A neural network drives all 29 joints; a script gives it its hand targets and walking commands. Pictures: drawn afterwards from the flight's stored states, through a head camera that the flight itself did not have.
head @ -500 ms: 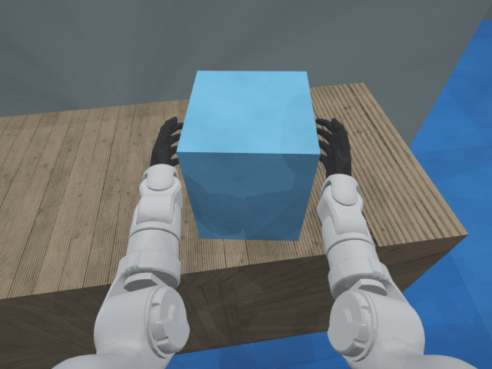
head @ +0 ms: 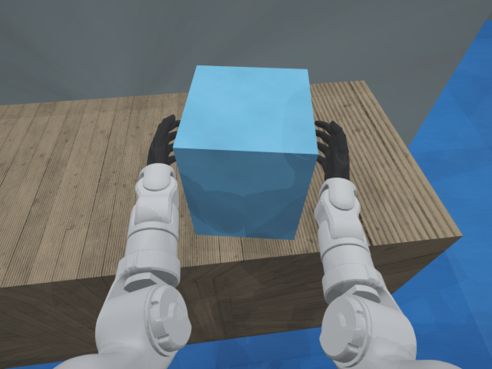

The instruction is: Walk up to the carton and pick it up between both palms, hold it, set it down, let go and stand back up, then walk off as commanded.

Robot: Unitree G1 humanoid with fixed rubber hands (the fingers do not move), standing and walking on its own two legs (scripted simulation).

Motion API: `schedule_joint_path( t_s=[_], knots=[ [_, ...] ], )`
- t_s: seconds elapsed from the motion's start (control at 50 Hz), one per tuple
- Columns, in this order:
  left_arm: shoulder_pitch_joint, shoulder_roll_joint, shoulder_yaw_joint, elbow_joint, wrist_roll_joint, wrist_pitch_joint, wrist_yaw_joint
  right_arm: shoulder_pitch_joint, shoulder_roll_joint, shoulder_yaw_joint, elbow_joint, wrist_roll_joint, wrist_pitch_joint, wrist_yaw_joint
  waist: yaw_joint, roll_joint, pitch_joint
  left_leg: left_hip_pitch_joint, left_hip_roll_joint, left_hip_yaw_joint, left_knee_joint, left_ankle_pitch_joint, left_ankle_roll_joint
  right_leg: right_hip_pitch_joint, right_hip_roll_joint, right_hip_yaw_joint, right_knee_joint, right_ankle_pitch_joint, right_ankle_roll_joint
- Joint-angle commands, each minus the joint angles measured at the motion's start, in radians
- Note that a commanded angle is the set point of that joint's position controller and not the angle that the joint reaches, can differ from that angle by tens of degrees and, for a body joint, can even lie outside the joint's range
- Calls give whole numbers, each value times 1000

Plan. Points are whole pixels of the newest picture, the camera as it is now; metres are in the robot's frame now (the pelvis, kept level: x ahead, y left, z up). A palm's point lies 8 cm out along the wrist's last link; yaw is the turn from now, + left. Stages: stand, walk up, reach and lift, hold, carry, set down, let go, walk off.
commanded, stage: set down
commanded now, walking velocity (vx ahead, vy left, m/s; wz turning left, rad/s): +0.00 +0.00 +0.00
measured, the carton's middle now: (247, 157) +0.47 -0.05 +0.05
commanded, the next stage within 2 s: none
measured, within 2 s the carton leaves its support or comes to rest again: neither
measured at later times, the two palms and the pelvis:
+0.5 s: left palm (162, 165) +0.43 +0.10 +0.10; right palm (335, 173) +0.38 -0.18 +0.09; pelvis +0.01 +0.00 +0.00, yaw -1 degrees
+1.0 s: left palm (159, 189) +0.40 +0.11 +0.06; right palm (337, 177) +0.38 -0.19 +0.08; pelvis -0.03 +0.00 -0.01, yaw -2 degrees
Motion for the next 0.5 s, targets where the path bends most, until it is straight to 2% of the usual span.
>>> schedule_joint_path(
  t_s=[0.0,0.02,0.04,0.06,0.08,0.1,0.14,0.18,0.2,0.22,0.24,0.26,0.28,0.32,0.34,0.36,0.38,0.4,0.42,0.44,0.46,0.48],
  knots=[
    [-342,-408,-217,68,-9,-37,-148,-377,394,265,23,-84,15,117,7,-113,-344,-54,-54,33,-54,215,11,288,12,-10,73,565,104],
    [-358,-386,-196,86,-5,-39,-151,-373,401,280,23,-84,18,121,10,-144,-312,-55,-57,34,-59,199,19,293,14,-13,72,552,112],
    [-345,-390,-189,72,3,-45,-149,-356,394,273,27,-96,17,123,10,-147,-340,-42,-50,32,-64,210,22,300,15,-17,73,548,107],
    [-371,-410,-204,80,12,-54,-152,-384,425,253,20,-115,15,128,3,-137,-327,-39,-49,37,-58,212,20,274,16,-24,68,518,106],
    [-345,-401,-190,87,20,-48,-142,-376,391,253,20,-106,4,133,12,-115,-332,-14,-44,37,-52,233,11,252,26,-31,67,491,98],
    [-330,-391,-196,91,14,-50,-139,-355,368,237,26,-107,-3,131,-8,-108,-345,3,-44,42,-52,230,9,231,28,-37,52,458,93],
    [-339,-398,-201,85,29,-46,-127,-349,359,213,45,-100,2,141,-1,-52,-365,61,-34,37,-35,299,-5,174,45,-46,44,389,78],
    [-351,-432,-239,38,30,-50,-110,-344,332,184,83,-100,-6,148,-29,18,-369,206,-11,20,24,438,-34,41,71,-64,30,270,45],
    [-345,-416,-235,31,30,-41,-99,-333,306,186,100,-83,-8,151,-11,44,-375,235,-2,20,43,486,-42,5,75,-65,21,241,33],
    [-329,-422,-252,37,25,-35,-93,-303,289,159,137,-88,-3,150,-41,59,-356,266,2,16,56,500,-51,-42,80,-70,5,201,23],
    [-333,-401,-225,38,43,-29,-91,-302,282,158,130,-87,4,155,-24,77,-319,246,-1,22,37,451,-46,-56,77,-65,3,166,19],
    [-315,-392,-217,44,48,-17,-85,-289,251,145,133,-84,7,159,-21,87,-300,255,-3,22,45,477,-52,-44,86,-66,1,165,17],
    [-331,-395,-228,47,40,-18,-87,-312,280,141,117,-95,12,159,-25,66,-297,232,-4,22,47,470,-43,-35,81,-67,5,169,21],
    [-288,-365,-199,68,63,-4,-83,-309,237,140,113,-82,5,154,1,80,-258,204,-15,36,44,456,-43,-5,76,-46,5,199,19],
    [-317,-336,-227,53,36,-5,-84,-306,220,130,142,-66,11,146,-16,80,-257,199,-19,37,48,467,-35,-2,72,-45,12,224,26],
    [-329,-347,-239,46,20,-11,-83,-349,232,136,109,-73,-1,147,-19,78,-269,206,-13,23,67,510,-38,-18,76,-51,27,244,29],
    [-322,-306,-211,68,24,-9,-73,-333,185,126,114,-61,-1,144,-7,102,-255,186,-17,32,71,505,-45,-22,75,-49,33,251,27],
    [-287,-250,-188,92,25,-3,-67,-292,138,117,125,-67,7,132,-6,77,-226,171,-23,35,53,463,-33,-4,64,-38,28,270,37],
    [-290,-208,-216,72,-12,-7,-59,-298,85,131,114,-46,2,117,-21,74,-236,179,-19,34,61,482,-44,14,67,-47,39,306,40],
    [-283,-137,-212,63,-36,-17,-41,-294,15,132,115,-15,-9,96,-8,67,-264,187,-19,39,77,510,-43,24,68,-36,36,340,37],
    [-306,-114,-236,60,-46,-27,-27,-301,-21,141,102,-9,-9,78,-20,62,-258,177,-21,32,71,493,-42,8,66,-36,41,335,41],
    [-271,-13,-220,77,-62,-38,-8,-263,-105,152,121,14,-19,51,-14,41,-266,165,-23,39,79,488,-37,17,60,-26,45,371,48]
  ],
)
